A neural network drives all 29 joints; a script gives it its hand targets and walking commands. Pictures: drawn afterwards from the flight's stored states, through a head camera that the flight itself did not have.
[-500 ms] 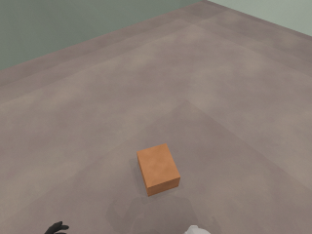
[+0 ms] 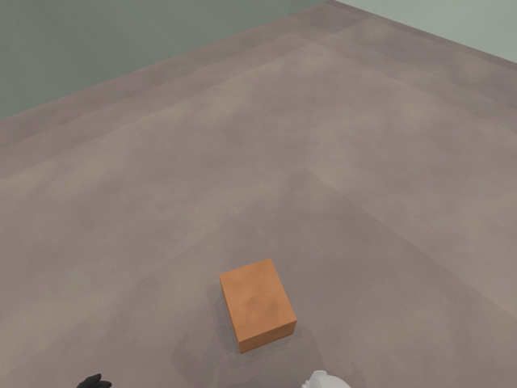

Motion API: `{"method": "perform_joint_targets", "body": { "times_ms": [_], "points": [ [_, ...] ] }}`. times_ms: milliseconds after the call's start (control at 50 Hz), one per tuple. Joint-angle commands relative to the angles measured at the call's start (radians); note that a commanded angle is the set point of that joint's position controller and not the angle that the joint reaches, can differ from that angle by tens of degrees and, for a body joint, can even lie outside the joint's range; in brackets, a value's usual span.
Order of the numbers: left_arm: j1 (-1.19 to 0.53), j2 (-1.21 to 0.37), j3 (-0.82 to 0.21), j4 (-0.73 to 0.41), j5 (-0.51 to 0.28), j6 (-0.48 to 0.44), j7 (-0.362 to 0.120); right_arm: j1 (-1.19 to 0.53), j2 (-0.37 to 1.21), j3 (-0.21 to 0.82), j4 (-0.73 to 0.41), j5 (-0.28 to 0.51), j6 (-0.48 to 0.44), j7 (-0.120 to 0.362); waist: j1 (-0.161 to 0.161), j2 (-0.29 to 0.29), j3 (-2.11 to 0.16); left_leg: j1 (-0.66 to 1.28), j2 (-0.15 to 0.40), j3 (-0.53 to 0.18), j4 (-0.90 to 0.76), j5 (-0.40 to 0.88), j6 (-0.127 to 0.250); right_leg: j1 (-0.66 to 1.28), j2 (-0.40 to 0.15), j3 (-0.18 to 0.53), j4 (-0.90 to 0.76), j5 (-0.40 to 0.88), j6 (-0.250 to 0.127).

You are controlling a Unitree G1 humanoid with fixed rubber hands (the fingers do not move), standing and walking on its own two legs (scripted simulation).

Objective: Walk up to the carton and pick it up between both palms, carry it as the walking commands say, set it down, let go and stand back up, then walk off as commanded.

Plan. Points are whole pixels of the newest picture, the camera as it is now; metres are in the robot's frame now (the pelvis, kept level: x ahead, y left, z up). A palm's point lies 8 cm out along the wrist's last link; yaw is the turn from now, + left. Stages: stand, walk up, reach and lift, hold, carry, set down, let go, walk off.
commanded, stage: walk up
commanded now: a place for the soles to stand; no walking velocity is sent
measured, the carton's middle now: (256, 304) +0.51 +0.04 -0.67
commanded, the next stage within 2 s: none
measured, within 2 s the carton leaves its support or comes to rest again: neither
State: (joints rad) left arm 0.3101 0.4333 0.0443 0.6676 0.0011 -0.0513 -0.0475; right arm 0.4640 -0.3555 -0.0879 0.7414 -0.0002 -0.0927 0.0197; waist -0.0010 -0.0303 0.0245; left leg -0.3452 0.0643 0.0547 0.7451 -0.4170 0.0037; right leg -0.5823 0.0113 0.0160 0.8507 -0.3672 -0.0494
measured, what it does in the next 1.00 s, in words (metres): steps on the spot: right foot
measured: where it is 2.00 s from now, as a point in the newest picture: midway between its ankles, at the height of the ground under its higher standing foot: outside the picture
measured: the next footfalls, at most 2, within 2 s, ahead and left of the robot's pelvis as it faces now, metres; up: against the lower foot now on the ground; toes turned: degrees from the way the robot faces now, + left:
right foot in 0.04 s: +0.15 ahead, -0.13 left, +0.00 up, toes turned +1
right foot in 1.26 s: +0.19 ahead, -0.19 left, +0.00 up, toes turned +2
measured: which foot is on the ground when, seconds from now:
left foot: down 0.00-1.00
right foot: up 0.00-0.02, down 0.04-1.00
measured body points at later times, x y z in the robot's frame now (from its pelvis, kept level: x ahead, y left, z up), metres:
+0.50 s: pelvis +0.04 +0.00 -0.01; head +0.07 +0.01 +0.44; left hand +0.15 +0.31 -0.11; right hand +0.13 -0.32 -0.10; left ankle +0.03 +0.13 -0.71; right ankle +0.11 -0.13 -0.71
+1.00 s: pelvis +0.04 -0.01 -0.01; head +0.07 +0.01 +0.44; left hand +0.17 +0.31 -0.11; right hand +0.15 -0.32 -0.10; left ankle +0.03 +0.13 -0.71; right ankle +0.11 -0.13 -0.71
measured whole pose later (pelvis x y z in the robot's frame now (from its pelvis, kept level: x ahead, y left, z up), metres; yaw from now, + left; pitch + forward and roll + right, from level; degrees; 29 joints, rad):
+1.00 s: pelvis +0.04 -0.01 -0.01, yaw +0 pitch +0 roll +0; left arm 0.22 0.42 0.04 0.73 0.01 -0.03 -0.03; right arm 0.25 -0.36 -0.08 0.77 0.00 -0.07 0.00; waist 0.00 -0.03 0.05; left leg -0.35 0.06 0.05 0.81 -0.46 -0.01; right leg -0.49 0.01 0.02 0.79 -0.30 -0.01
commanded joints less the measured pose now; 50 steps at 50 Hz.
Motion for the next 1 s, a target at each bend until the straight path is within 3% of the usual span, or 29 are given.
{"method": "perform_joint_targets", "body": {
  "times_ms": [0, 20, 40, 60, 100, 140, 180, 200, 240, 260, 280, 300, 320, 360, 380, 400, 420, 440, 480, 520, 560, 620, 660, 740, 840, 880, 940, 960, 980],
  "points": [
    [0.168, 0.180, 0.079, 0.028, 0.042, -0.044, 0.041, -0.032, -0.220, -0.041, -0.100, -0.013, -0.001, -0.036, 0.042, 0.085, -0.165, -0.007, 0.121, -0.019, 0.129, 0.555, 0.128, 0.421, 0.007, -0.017, -0.273, 0.195, -0.033],
    [0.180, 0.256, 0.099, 0.020, 0.048, -0.047, 0.051, -0.008, -0.174, -0.023, -0.121, -0.005, -0.004, -0.038, 0.049, -0.128, -0.170, -0.190, 0.035, 0.010, 0.308, 0.350, 0.070, 0.500, -0.181, 0.320, -0.329, 0.276, -0.110],
    [0.133, 0.302, 0.102, -0.005, 0.028, -0.044, 0.056, -0.020, -0.186, -0.017, -0.123, 0.003, 0.009, -0.040, 0.049, -0.199, -0.117, -0.281, -0.057, -0.005, 0.392, -0.148, 0.046, 0.442, -0.356, 0.622, -0.445, 0.243, -0.257],
    [0.088, 0.294, 0.090, -0.001, 0.016, -0.035, 0.052, -0.070, -0.245, -0.038, -0.096, -0.003, 0.028, -0.049, 0.043, -0.094, -0.041, -0.241, -0.029, -0.070, 0.427, -0.275, 0.053, 0.282, -0.353, 0.610, -0.493, 0.036, -0.289],
    [0.006, 0.269, 0.085, -0.015, 0.026, -0.015, 0.056, -0.041, -0.244, -0.045, -0.059, -0.006, 0.032, -0.041, 0.014, -0.103, 0.084, -0.189, 0.006, -0.063, 0.293, -0.229, 0.060, 0.131, -0.261, 0.473, -0.498, -0.215, -0.222],
    [-0.028, 0.253, 0.080, -0.024, 0.031, -0.003, 0.052, -0.003, -0.234, -0.049, -0.006, -0.011, 0.031, -0.028, 0.004, -0.158, 0.088, -0.085, -0.030, 0.004, 0.161, -0.161, 0.058, 0.055, -0.201, 0.398, -0.504, -0.258, -0.182],
    [-0.058, 0.232, 0.066, -0.037, 0.027, 0.009, 0.043, 0.053, -0.213, -0.051, 0.034, -0.014, 0.020, -0.026, -0.043, -0.117, 0.029, 0.112, -0.056, 0.050, -0.101, -0.014, 0.069, 0.012, -0.159, 0.297, -0.419, -0.213, -0.155],
    [-0.051, 0.190, 0.052, -0.043, 0.025, 0.012, 0.040, 0.060, -0.225, -0.060, 0.044, -0.026, 0.010, -0.032, -0.055, -0.054, -0.016, 0.175, -0.058, 0.009, -0.211, 0.028, 0.075, 0.023, -0.125, 0.251, -0.309, -0.157, -0.122],
    [-0.040, 0.101, 0.034, -0.033, 0.022, 0.014, 0.039, -0.019, -0.355, -0.079, 0.010, -0.057, -0.010, -0.049, -0.043, 0.241, -0.012, 0.181, 0.283, -0.512, -0.423, -0.306, 0.190, -0.134, 0.023, 0.050, 0.046, -0.115, 0.007],
    [-0.074, 0.177, 0.052, -0.018, 0.038, 0.013, 0.045, -0.103, -0.376, -0.079, -0.013, -0.041, -0.010, -0.048, -0.038, 0.164, 0.048, 0.081, 0.346, -0.515, -0.408, -0.208, 0.252, -0.098, -0.037, 0.061, 0.073, -0.121, 0.024],
    [-0.051, 0.180, 0.052, -0.003, 0.031, 0.004, 0.042, -0.169, -0.336, -0.062, -0.027, -0.039, -0.014, -0.046, -0.002, 0.121, 0.057, 0.070, 0.295, -0.404, -0.318, 0.018, 0.239, -0.026, -0.063, 0.033, 0.015, -0.091, 0.018],
    [-0.029, 0.158, 0.048, 0.008, 0.026, -0.010, 0.039, -0.201, -0.314, -0.050, -0.029, -0.037, -0.014, -0.043, 0.022, 0.122, 0.019, 0.073, 0.228, -0.249, -0.203, 0.271, 0.195, 0.073, -0.052, -0.012, -0.107, -0.015, 0.008],
    [-0.007, 0.155, 0.047, 0.018, 0.026, -0.022, 0.040, -0.191, -0.291, -0.044, -0.027, -0.032, -0.009, -0.039, 0.023, 0.122, -0.043, 0.059, 0.159, -0.131, -0.115, 0.382, 0.139, 0.185, -0.041, -0.007, -0.180, 0.137, -0.010],
    [0.004, 0.200, 0.059, 0.019, 0.035, -0.037, 0.049, -0.135, -0.241, -0.027, -0.033, -0.013, 0.001, -0.037, 0.002, 0.024, -0.152, -0.005, 0.065, -0.023, 0.036, 0.367, 0.074, 0.328, -0.114, 0.174, -0.192, 0.425, -0.082],
    [-0.027, 0.216, 0.058, 0.006, 0.034, -0.040, 0.049, -0.110, -0.214, -0.020, -0.031, -0.009, 0.008, -0.037, -0.013, -0.042, -0.156, -0.036, 0.004, -0.010, 0.072, 0.126, 0.055, 0.319, -0.187, 0.319, -0.237, 0.388, -0.139],
    [-0.032, 0.223, 0.059, 0.013, 0.025, -0.035, 0.049, -0.115, -0.215, -0.024, -0.023, -0.007, 0.015, -0.039, -0.015, -0.051, -0.141, -0.018, -0.028, -0.026, 0.055, -0.046, 0.055, 0.272, -0.210, 0.365, -0.271, 0.304, -0.179],
    [-0.055, 0.223, 0.057, 0.016, 0.026, -0.026, 0.048, -0.108, -0.217, -0.022, -0.014, -0.010, 0.013, -0.041, -0.028, -0.048, -0.118, -0.007, -0.018, -0.046, -0.021, -0.069, 0.067, 0.232, -0.197, 0.352, -0.274, 0.201, -0.166],
    [-0.086, 0.197, 0.049, 0.011, 0.024, -0.019, 0.048, -0.104, -0.227, -0.026, -0.001, -0.015, 0.007, -0.042, -0.040, -0.014, -0.090, 0.029, 0.012, -0.090, -0.116, -0.081, 0.077, 0.168, -0.158, 0.284, -0.242, 0.145, -0.125],
    [-0.100, 0.147, 0.036, 0.011, 0.017, -0.008, 0.043, -0.128, -0.310, -0.043, 0.007, -0.034, -0.006, -0.044, -0.028, 0.135, -0.044, 0.075, 0.164, -0.277, -0.267, -0.085, 0.144, 0.042, -0.047, 0.103, -0.079, 0.136, -0.026],
    [-0.068, 0.156, 0.038, 0.039, 0.020, -0.009, 0.044, -0.183, -0.320, -0.044, -0.004, -0.030, -0.005, -0.039, -0.003, 0.124, -0.030, 0.071, 0.215, -0.265, -0.219, 0.113, 0.180, 0.086, -0.039, 0.017, -0.090, 0.142, -0.003],
    [-0.055, 0.177, 0.043, 0.043, 0.027, -0.021, 0.043, -0.195, -0.289, -0.034, -0.013, -0.026, 0.001, -0.038, 0.001, 0.087, -0.097, 0.037, 0.141, -0.141, -0.110, 0.199, 0.134, 0.207, -0.057, 0.068, -0.129, 0.271, -0.034],
    [-0.079, 0.195, 0.047, 0.037, 0.026, -0.027, 0.045, -0.190, -0.247, -0.025, -0.014, -0.016, 0.010, -0.039, -0.013, 0.013, -0.145, 0.006, 0.053, -0.053, -0.042, 0.111, 0.077, 0.270, -0.115, 0.200, -0.176, 0.323, -0.099],
    [-0.116, 0.183, 0.042, 0.033, 0.024, -0.020, 0.046, -0.185, -0.248, -0.025, -0.003, -0.018, 0.011, -0.039, -0.028, 0.022, -0.127, 0.035, 0.046, -0.082, -0.096, 0.016, 0.077, 0.209, -0.117, 0.220, -0.192, 0.239, -0.100],
    [-0.108, 0.163, 0.042, 0.046, 0.026, -0.008, 0.043, -0.228, -0.297, -0.037, -0.002, -0.032, 0.007, -0.037, -0.003, 0.107, -0.071, 0.032, 0.163, -0.201, -0.201, -0.008, 0.139, 0.154, -0.035, 0.053, -0.099, 0.181, -0.032],
    [-0.112, 0.190, 0.045, 0.042, 0.030, -0.023, 0.043, -0.222, -0.252, -0.024, -0.009, -0.021, 0.016, -0.035, -0.016, 0.024, -0.131, 0.008, 0.055, -0.065, -0.074, 0.026, 0.078, 0.235, -0.099, 0.198, -0.201, 0.210, -0.089],
    [-0.134, 0.180, 0.040, 0.039, 0.029, -0.019, 0.043, -0.207, -0.246, -0.024, 0.000, -0.022, 0.015, -0.034, -0.030, 0.024, -0.126, 0.039, 0.041, -0.078, -0.106, -0.026, 0.071, 0.193, -0.110, 0.229, -0.224, 0.160, -0.097],
    [-0.130, 0.161, 0.037, 0.044, 0.024, -0.012, 0.040, -0.226, -0.286, -0.031, 0.001, -0.030, 0.008, -0.036, -0.016, 0.106, -0.092, 0.054, 0.134, -0.184, -0.215, -0.036, 0.114, 0.145, -0.047, 0.104, -0.132, 0.181, -0.038],
    [-0.243, 0.213, 0.091, -0.095, 0.116, 0.028, 0.003, 0.045, -0.407, -0.085, 0.060, 0.001, -0.003, -0.095, -0.079, -0.001, -0.065, 0.147, 0.241, -0.409, -0.232, 0.139, 0.183, -0.021, -0.057, 0.032, 0.035, 0.176, -0.033],
    [-0.269, 0.181, 0.088, -0.121, 0.105, 0.052, -0.001, 0.106, -0.466, -0.107, 0.078, -0.008, -0.012, -0.120, -0.090, 0.116, -0.019, 0.278, 0.357, -0.549, -0.239, 0.373, 0.254, -0.224, -0.054, 0.018, 0.160, -0.084, 0.005]
  ]
}}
